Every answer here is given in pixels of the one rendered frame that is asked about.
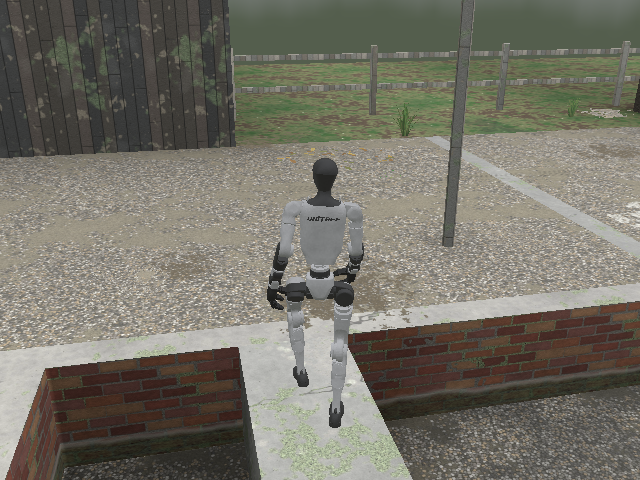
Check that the right robot hand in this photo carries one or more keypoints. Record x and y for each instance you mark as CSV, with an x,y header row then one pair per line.
x,y
344,271

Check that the robot left forearm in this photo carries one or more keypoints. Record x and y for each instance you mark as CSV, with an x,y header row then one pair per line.
x,y
278,269

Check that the left robot hand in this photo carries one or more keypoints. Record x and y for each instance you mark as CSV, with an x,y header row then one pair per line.
x,y
272,295

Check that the robot right upper arm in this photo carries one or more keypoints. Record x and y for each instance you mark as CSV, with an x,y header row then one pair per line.
x,y
354,214

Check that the robot left upper arm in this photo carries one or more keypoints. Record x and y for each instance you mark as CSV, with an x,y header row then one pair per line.
x,y
288,223

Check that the right robot thigh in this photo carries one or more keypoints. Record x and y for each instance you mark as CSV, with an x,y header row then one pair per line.
x,y
343,306

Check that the robot right forearm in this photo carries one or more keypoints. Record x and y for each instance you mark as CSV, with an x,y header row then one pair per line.
x,y
355,262

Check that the right robot shin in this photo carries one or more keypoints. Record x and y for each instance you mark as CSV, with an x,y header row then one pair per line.
x,y
338,375

